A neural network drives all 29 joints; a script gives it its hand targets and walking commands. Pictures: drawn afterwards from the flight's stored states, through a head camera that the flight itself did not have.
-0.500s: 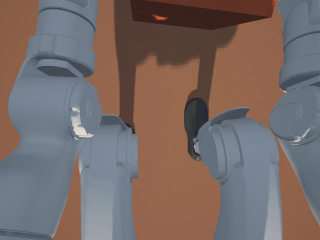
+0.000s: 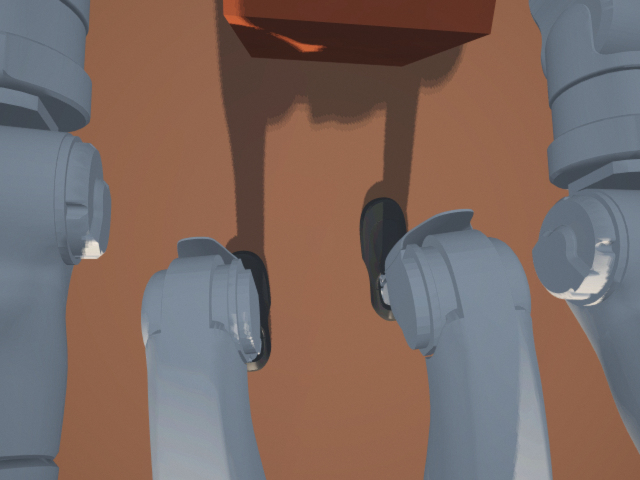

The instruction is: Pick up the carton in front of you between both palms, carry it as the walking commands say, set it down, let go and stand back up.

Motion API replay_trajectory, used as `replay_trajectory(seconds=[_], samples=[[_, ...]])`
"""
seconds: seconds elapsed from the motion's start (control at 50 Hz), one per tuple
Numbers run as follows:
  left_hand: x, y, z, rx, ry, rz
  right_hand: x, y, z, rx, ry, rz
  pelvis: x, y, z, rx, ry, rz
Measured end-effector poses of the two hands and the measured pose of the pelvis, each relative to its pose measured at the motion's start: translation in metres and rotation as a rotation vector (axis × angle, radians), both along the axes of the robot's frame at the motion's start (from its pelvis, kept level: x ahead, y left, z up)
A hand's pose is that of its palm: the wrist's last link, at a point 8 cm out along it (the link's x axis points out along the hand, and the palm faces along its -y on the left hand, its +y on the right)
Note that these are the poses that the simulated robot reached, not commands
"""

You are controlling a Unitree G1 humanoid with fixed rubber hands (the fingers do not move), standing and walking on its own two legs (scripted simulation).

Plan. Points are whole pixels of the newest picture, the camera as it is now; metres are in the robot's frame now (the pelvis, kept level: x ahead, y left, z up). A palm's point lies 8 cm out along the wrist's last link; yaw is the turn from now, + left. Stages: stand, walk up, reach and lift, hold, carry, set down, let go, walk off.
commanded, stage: set down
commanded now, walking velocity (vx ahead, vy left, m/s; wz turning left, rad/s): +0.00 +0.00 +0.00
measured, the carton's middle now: out of the picture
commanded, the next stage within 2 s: let go in 0.86 s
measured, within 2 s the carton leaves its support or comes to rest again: neither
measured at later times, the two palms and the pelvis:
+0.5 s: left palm out of the picture +0.63 +0.15 +0.02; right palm out of the picture +0.55 -0.24 +0.02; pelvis +0.02 +0.00 +0.12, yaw +0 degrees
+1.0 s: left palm out of the picture +0.62 +0.15 +0.16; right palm out of the picture +0.53 -0.24 +0.15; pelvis +0.04 +0.00 +0.25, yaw +2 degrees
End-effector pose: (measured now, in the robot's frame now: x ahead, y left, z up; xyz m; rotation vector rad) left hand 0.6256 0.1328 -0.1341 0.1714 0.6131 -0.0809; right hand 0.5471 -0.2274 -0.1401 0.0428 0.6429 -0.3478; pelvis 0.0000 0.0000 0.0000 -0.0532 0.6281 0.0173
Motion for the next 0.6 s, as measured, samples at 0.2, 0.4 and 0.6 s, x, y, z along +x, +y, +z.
replay_trajectory(seconds=[0.2,0.4,0.6], samples=[[0.002,0.005,0.075,0.002,0.037,0.015,-0.002,-0.003,0.074,0.007,0.005,-0.017,0.003,0.003,0.049,0.014,0.102,-0.012],[0.005,0.013,0.125,-0.001,0.021,0.01,0.001,-0.005,0.128,-0.013,-0.009,-0.013,0.01,0.002,0.093,0.014,0.191,-0.008],[0.007,0.014,0.186,-0.002,0.028,-0.002,-0.002,-0.012,0.19,-0.009,-0.007,-0.013,0.021,0.002,0.148,0.017,0.227,-0.008]])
